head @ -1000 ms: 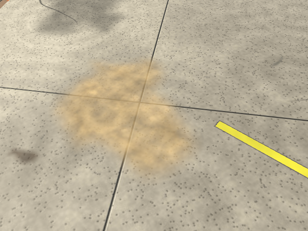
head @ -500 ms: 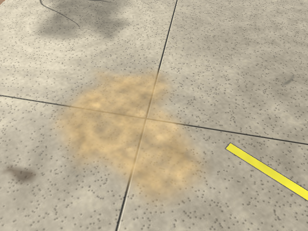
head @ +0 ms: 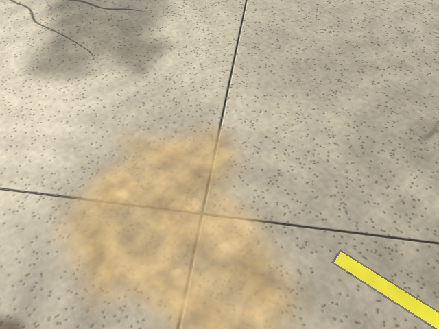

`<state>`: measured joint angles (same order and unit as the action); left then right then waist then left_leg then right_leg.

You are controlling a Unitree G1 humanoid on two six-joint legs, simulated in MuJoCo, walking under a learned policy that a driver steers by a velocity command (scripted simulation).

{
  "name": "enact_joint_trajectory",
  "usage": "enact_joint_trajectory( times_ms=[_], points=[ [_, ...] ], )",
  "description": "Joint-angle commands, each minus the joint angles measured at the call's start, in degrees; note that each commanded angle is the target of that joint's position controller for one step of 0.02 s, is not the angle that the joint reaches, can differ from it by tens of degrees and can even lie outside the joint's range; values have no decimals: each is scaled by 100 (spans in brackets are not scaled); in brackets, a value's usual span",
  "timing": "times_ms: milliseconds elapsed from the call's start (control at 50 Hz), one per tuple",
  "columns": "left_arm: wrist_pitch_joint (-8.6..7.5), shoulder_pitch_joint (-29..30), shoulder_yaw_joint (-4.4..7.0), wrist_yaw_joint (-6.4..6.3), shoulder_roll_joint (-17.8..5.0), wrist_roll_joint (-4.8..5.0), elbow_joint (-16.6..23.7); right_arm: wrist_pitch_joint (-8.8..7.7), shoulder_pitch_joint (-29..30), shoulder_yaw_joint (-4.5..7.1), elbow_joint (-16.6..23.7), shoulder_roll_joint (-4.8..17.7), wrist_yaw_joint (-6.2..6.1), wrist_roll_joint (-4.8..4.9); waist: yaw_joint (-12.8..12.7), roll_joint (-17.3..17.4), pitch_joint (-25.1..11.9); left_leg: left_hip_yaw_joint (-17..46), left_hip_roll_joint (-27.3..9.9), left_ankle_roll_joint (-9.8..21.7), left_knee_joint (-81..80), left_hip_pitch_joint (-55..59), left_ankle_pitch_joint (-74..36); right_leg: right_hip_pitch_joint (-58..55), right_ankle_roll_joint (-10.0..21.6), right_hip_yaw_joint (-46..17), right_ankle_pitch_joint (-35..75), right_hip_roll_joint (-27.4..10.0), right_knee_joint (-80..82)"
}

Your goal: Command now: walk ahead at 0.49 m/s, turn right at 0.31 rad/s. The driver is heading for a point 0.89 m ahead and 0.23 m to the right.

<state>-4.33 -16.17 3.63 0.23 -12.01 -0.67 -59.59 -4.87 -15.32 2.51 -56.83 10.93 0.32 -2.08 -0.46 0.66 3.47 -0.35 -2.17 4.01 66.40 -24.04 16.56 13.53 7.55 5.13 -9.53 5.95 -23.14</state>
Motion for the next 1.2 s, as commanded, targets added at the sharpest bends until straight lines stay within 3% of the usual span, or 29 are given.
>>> enact_joint_trajectory(
  times_ms=[20, 60, 120, 260, 320, 340, 360, 380, 400, 420, 440, 460, 500, 560, 600, 720, 800, 860, 880, 900, 920, 940, 960, 980, 1000, 1040, 1060, 1100, 1200],
  points=[
    [-152, -392, 30, -57, -443, 28, 123, 119, -429, 55, 251, 194, 42, -62, 276, -158, -64, 105, -272, -237, -472, -580, -180, -229, 795, -1899, 1090, -1568, 1358],
    [-138, -555, 56, -64, -601, 39, 167, 183, 163, 63, 514, 288, 49, -53, 186, -227, 84, 7, -302, -400, -996, -901, -562, -164, 790, -1838, 971, -1489, 1503],
    [-101, -915, 43, -42, -555, 44, 190, 206, 1074, 62, 879, 359, 62, 0, -82, -321, 202, -62, -263, -556, -1908, -1216, -1265, -368, 627, -1818, 1218, -1354, 1497],
    [-26, -1507, 98, -93, -677, -39, 271, 143, 2292, 1, 1492, 431, 92, 85, -521, -520, 79, -52, 51, -533, -3003, -1367, -1460, -1433, 542, -2076, 2317, -1406, 810],
    [-12, -1143, 176, -150, -873, -59, 445, 44, 1854, 47, 1524, 629, 66, 123, -182, -628, -61, 21, 211, -355, -3655, -323, -1043, -1340, 293, -2193, 2870, -1434, 312],
    [-32, -994, 207, -131, -965, -48, 508, 1, 1307, 108, 1381, 762, 22, 127, 53, -602, -321, -39, 366, -265, -3838, 495, -899, -1192, 178, -2158, 3381, -1328, -195],
    [-64, -879, 215, -82, -966, -9, 556, -72, 468, 189, 1157, 945, -41, 94, 445, -330, -797, -2, 280, -118, -4160, 1636, -1105, -900, 49, -1922, 3359, -1022, -1215],
    [-105, -837, 148, -43, -677, 65, 774, -129, -458, 295, 1100, 1358, -135, -62, 763, 148, -1630, 1092, -878, 136, -4224, 3034, -243, -60, -44, -1680, 1904, -670, -2700],
    [-63, -1535, 42, -64, -77, 317, 951, -68, -582, 412, 1137, 1891, -126, -189, 410, 1594, -2397, 3630, -2469, 809, -4667, 4447, -68, 1730, -235, -1031, -2058, 187, -4375],
    [24, -1463, 130, -114, -654, 125, 856, 35, -247, 365, 1188, 1432, -99, -100, 249, 974, -2066, 4145, -2360, 865, -4949, 3889, 674, 2249, -153, -1087, -1978, -284, -5016],
    [65, -1036, 158, -77, -698, 24, 877, 43, 194, 231, 1275, 912, -88, -48, 170, 340, -1158, 3186, -2065, 712, -5069, 3004, 707, 2312, -174, -1060, -1379, -546, -5012],
    [76, -721, 143, -20, -576, -4, 942, 21, 382, 165, 1248, 680, -71, -39, 131, 77, -693, 2351, -1773, 590, -5228, 2362, 92, 2210, -216, -1014, -1023, -729, -4783],
    [200, -571, 156, 95, -483, -126, 1015, -36, 262, 122, 1096, 575, -97, -2, -11, 435, -393, 1318, -1378, 376, -5432, 1770, -835, 1970, -301, -940, -835, -927, -4505],
    [360, -316, 137, 203, -378, -135, 1192, -188, -56, 144, 939, 625, -57, 100, -89, 496, -380, 661, -1343, 406, -5554, 1745, -1856, 2151, -360, -825, -594, -977, -4431],
    [401, 88, 114, 271, -377, -156, 1369, -220, -197, 167, 894, 689, -49, 111, -61, 447, -297, 308, -1363, 451, -5660, 1845, -2085, 2530, -402, -769, -247, -1056, -4290],
    [361, 1340, -28, 418, -284, -127, 1863, -192, -519, 188, 767, 819, -55, 89, 151, 418, 34, -711, -1174, 350, -5764, 1917, -2428, 2437, -436, -310, 869, -1032, -2432],
    [354, 1878, -50, 461, -361, -163, 2125, -102, -874, 240, 631, 1028, -118, 91, 297, 411, 162, -1040, -1376, 281, -5565, 2518, -2969, 2178, -206, 86, 468, -905, -1572],
    [359, 1609, 16, 394, -495, -211, 2123, 37, -982, 286, 549, 1253, -167, 81, 130, 559, -115, -1362, -1423, 187, -4507, 2965, -5215, 1483, 100, 405, -385, -424, -1247],
    [335, 1140, 72, 357, -586, -213, 2007, 99, -987, 301, 544, 1338, -173, 83, -72, 570, -411, -1420, -1418, 178, -3711, 3011, -5732, 964, 236, 442, -587, -195, -1101],
    [277, 300, 158, 293, -710, -248, 1753, 156, -924, 299, 588, 1372, -169, 115, -446, 406, -898, -1538, -1340, 76, -2515, 2610, -5374, -140, 399, 380, -381, -8, -666],
    [243, -600, 319, 195, -1147, -310, 1515, 168, -908, 257, 766, 1236, -150, 96, -804, -120, -1528, -1553, -1192, -111, -844, 1379, -3535, -1652, 677, -764, -913, -759, -409],
    [250, -424, 437, 124, -1805, -239, 1635, 131, -1139, 93, 1221, 496, -1, 136, -303, -1484, -1958, -1197, -106, -456, 1106, -1321, 1674, -3451, 1495, -3856, -800, -2553, -32],
    [342, -796, 417, 50, -1654, -121, 1695, 81, -356, 195, 1328, 1014, 11, 89, -735, -483, -2008, -100, 31, -440, 1484, -1892, 1346, -3275, 1475, -4544, -614, -2662, 639],
    [348, -453, 346, -8, -1420, -84, 1559, 28, -36, 166, 1423, 933, 37, 181, -521, -316, -1159, 2, -299, -361, 1243, -2110, 571, -2629, 1276, -3424, 63, -2492, 678],
    [299, -172, 250, -10, -1086, -39, 1532, -20, -165, 126, 1317, 867, 31, 182, -252, -99, -736, 11, -473, -329, 658, -1701, 219, -1808, 1053, -2830, 932, -2227, 760],
    [168, 203, 128, -12, -767, 10, 1520, 141, -515, 116, 1130, 807, 35, 2, 170, -117, -512, 58, -628, -383, 53, -860, 106, -892, 750, -1971, 1824, -1740, 962],
    [93, 182, 90, 9, -700, 22, 1485, 241, -621, 118, 1065, 776, 59, -41, 234, -157, -539, 33, -612, -407, -80, -642, 94, -724, 714, -1793, 2048, -1636, 1048],
    [-19, -23, 92, 33, -785, 37, 1339, 346, -639, 116, 1007, 698, 135, -22, 282, -186, -456, -60, -566, -427, -321, -724, -150, -688, 652, -1460, 2304, -1546, 1246],
    [-89, -562, 74, 29, -838, 3, 1086, 393, 324, 132, 1213, 715, 181, 90, -40, -291, -5, 44, -460, -364, -1095, -1616, -1200, -1072, 172, -885, 2277, -1473, 1580]
  ],
)
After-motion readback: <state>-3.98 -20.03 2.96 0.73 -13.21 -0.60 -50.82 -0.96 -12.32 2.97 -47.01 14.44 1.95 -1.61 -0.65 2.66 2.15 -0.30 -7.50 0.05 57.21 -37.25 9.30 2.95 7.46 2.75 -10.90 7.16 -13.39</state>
